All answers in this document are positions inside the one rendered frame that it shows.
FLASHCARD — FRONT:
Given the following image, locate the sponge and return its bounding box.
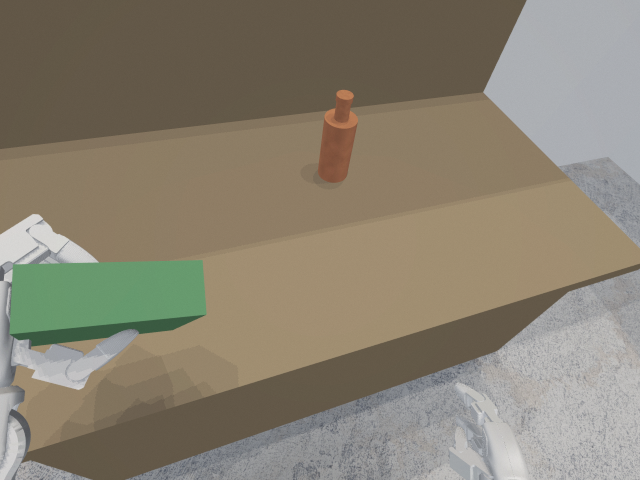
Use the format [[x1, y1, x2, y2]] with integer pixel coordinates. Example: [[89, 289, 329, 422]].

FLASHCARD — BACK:
[[9, 260, 207, 347]]

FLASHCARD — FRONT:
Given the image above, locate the robot left hand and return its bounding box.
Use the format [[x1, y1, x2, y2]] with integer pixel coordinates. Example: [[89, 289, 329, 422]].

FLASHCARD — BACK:
[[0, 214, 139, 390]]

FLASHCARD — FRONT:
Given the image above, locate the left robot forearm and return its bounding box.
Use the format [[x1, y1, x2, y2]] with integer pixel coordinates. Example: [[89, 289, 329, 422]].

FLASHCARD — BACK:
[[0, 385, 31, 480]]

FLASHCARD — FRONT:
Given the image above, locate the table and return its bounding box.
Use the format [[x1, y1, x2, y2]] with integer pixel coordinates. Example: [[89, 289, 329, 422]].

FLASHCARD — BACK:
[[0, 0, 640, 480]]

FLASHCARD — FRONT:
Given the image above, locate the robot right hand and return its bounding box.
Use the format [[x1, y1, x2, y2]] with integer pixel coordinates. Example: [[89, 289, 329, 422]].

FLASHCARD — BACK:
[[449, 382, 529, 480]]

